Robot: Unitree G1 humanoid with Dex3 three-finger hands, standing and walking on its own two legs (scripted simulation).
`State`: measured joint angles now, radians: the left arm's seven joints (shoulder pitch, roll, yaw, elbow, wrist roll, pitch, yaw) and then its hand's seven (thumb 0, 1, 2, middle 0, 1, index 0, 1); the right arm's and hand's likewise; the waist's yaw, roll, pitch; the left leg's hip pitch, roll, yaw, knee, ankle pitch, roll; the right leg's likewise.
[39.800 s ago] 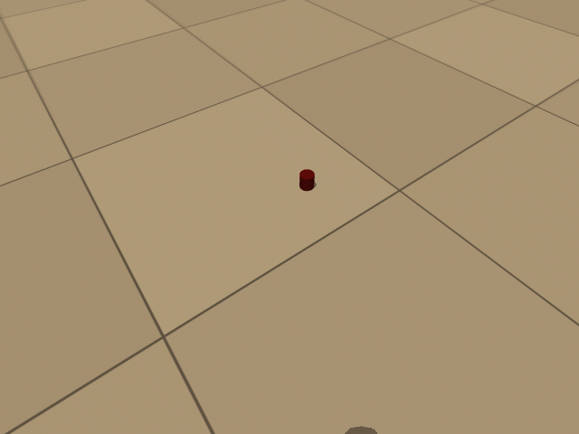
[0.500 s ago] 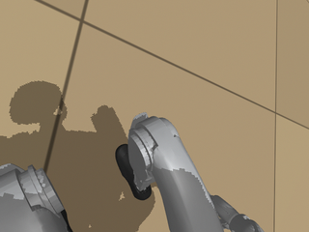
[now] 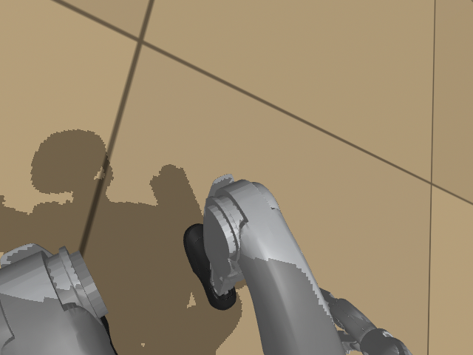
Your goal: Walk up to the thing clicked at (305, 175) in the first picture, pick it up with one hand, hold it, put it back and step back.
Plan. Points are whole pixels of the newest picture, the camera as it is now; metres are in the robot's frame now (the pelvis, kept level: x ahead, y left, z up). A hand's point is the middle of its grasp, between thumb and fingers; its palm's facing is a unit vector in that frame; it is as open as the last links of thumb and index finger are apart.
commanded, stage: settle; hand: left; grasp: from above
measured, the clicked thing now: out of the picture +0.49 +0.39 -0.25
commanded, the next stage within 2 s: lift in 0.52 s
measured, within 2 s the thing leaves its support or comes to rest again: neither
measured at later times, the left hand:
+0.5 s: hand out of the picture +0.46 +0.39 -0.14, palm faces -0.42 -0.12 -0.90, open 10.1 cm
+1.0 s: hand out of the picture +0.42 +0.39 -0.06, palm faces -0.45 -0.17 -0.88, open 10.1 cm
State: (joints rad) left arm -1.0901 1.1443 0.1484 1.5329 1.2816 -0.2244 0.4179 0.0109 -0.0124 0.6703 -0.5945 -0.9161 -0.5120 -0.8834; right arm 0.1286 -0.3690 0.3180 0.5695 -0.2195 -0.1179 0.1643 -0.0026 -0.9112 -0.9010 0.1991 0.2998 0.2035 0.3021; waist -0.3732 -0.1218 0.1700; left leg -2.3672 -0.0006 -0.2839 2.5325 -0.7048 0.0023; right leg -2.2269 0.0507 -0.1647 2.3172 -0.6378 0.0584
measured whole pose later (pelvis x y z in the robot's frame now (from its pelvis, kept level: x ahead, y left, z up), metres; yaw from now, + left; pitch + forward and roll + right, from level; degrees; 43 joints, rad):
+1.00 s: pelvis -0.01 +0.00 +0.06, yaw +8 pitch +36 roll -11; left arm -0.89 0.84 0.10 1.07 1.11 -0.17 0.02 0.01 -0.02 0.67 -0.62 -0.89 -0.55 -0.85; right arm 0.22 -0.31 0.10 0.57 -0.07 0.11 0.08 0.00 -0.92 -0.91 0.20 0.30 0.20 0.30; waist -0.23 0.04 -0.06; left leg -2.27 -0.02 -0.14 2.27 -0.64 0.02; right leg -2.16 -0.01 -0.06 2.16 -0.63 0.05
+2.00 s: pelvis +0.03 -0.01 +0.36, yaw +14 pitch +16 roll -2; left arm -0.36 0.46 -0.13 0.82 0.99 -0.03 0.11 0.01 -0.01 0.65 -0.58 -0.93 -0.53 -0.86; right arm 0.24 -0.25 -0.02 0.72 0.04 -0.02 -0.06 0.01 -0.91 -0.90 0.20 0.30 0.20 0.30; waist -0.08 0.05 -0.14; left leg -0.99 0.04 -0.03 1.18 -0.47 -0.01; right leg -0.97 0.00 -0.01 1.14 -0.44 0.03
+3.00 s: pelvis +0.08 +0.00 +0.44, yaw +13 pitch +5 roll +0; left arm -0.27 0.41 -0.20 0.68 0.99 0.01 0.00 0.01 0.01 0.64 -0.55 -0.97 -0.52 -0.87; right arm 0.23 -0.25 -0.04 0.68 0.06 0.05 -0.05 0.01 -0.90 -0.89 0.20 0.30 0.20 0.30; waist -0.01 0.04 -0.06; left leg -0.43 0.03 0.03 0.68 -0.34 0.00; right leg -0.44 -0.02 0.03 0.66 -0.32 0.03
